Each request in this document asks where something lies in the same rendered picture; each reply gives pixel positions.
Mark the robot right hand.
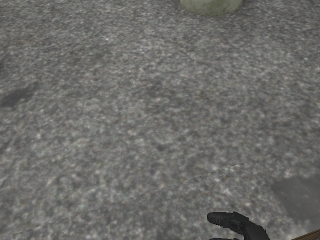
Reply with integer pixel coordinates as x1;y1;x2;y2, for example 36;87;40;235
207;211;270;240

